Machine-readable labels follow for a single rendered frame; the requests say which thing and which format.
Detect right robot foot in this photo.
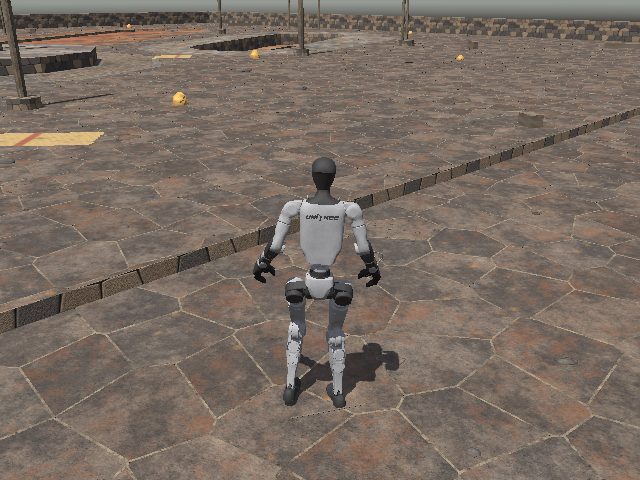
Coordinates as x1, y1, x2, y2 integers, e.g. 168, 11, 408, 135
326, 383, 346, 408

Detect right robot hand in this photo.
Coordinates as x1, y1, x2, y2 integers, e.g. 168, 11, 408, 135
358, 268, 381, 287

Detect robot left forearm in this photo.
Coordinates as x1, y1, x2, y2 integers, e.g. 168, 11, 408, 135
257, 237, 278, 268

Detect right robot upper arm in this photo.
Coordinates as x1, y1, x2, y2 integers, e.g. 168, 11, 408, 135
343, 201, 370, 256

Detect left robot upper arm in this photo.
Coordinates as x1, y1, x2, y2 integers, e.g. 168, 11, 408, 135
269, 200, 302, 254

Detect robot right forearm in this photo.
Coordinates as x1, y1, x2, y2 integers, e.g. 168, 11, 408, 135
360, 240, 379, 273

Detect left robot hand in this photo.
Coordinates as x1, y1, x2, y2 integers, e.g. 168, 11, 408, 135
253, 258, 275, 283

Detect left robot thigh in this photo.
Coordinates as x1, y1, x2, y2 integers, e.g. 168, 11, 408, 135
285, 277, 306, 340

